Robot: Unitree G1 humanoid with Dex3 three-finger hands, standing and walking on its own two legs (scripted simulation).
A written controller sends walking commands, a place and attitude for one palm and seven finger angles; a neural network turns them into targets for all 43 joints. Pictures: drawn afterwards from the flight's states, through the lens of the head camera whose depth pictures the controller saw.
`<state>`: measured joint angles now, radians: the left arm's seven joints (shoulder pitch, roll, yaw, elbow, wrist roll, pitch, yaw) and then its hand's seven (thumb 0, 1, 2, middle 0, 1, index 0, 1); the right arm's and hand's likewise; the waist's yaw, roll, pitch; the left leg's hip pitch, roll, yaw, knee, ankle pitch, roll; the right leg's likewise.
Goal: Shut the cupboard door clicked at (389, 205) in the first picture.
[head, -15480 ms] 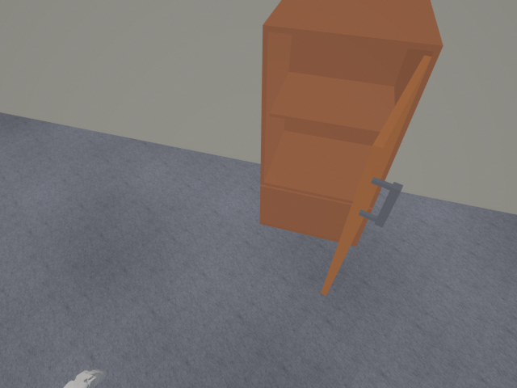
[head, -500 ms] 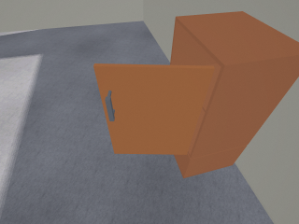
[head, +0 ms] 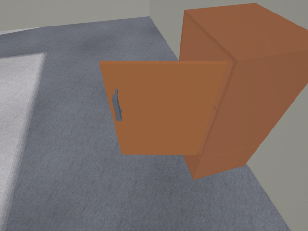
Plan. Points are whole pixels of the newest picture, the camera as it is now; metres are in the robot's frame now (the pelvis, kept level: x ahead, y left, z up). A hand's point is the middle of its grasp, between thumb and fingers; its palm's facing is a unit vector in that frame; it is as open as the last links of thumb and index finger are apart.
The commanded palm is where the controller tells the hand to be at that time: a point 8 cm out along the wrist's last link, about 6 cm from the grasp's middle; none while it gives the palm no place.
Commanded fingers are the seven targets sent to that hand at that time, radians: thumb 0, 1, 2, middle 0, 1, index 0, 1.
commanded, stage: look again from close up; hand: left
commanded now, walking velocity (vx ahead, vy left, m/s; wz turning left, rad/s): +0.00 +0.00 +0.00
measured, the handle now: (117, 105) +0.56 +0.17 -0.04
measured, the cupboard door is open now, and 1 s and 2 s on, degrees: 74 74 74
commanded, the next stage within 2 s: shuffle to correct the standing spot in 0.36 s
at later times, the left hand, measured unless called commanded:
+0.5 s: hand out of the picture +0.02 +0.18 -0.18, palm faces -0.01 -0.98 -0.18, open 7.4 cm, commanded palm none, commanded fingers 0.00 0.90 0.90 -0.20 -0.30 -0.20 -0.30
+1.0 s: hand out of the picture +0.01 +0.15 -0.19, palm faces +0.03 -0.99 -0.12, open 7.4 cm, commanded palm none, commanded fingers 0.00 0.90 0.90 -0.20 -0.30 -0.20 -0.30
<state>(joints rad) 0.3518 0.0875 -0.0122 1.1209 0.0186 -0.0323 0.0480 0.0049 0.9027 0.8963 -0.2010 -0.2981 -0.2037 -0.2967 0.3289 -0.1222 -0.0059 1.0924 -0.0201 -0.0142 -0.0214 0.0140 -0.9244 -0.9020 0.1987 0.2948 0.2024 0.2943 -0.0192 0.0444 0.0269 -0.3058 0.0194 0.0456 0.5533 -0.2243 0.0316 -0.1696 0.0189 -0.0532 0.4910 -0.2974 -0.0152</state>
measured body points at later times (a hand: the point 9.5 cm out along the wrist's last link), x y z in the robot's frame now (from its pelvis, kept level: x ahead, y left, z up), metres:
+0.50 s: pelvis +0.02 +0.01 +0.00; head +0.03 +0.03 +0.45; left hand +0.03 +0.24 -0.16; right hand +0.03 -0.22 -0.15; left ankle +0.05 +0.10 -0.73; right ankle -0.02 -0.11 -0.73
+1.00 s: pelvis +0.10 +0.00 -0.01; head +0.13 +0.03 +0.43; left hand +0.01 +0.20 -0.18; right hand +0.14 -0.24 -0.15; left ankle +0.12 +0.07 -0.74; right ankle -0.02 -0.11 -0.73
